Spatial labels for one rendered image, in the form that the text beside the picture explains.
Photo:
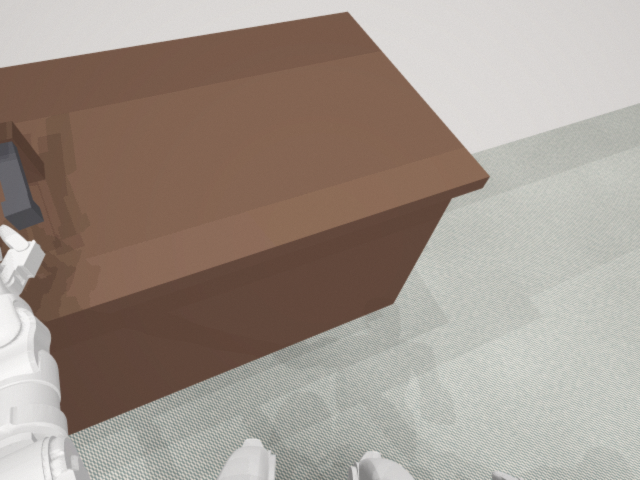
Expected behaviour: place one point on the counter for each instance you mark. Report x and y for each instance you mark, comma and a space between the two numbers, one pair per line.
210, 200

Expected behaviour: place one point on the left robot forearm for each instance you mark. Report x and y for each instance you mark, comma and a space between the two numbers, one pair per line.
29, 379

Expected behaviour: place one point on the left robot hand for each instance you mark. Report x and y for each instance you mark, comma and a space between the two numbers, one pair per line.
20, 263

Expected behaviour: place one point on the robot left shin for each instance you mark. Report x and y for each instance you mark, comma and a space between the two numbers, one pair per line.
252, 442

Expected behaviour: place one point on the left robot thigh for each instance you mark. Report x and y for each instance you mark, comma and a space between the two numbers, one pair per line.
249, 463

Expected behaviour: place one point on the tap lever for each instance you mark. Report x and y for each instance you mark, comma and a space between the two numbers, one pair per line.
19, 208

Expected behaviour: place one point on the left robot upper arm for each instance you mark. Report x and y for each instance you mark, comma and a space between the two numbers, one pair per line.
51, 458

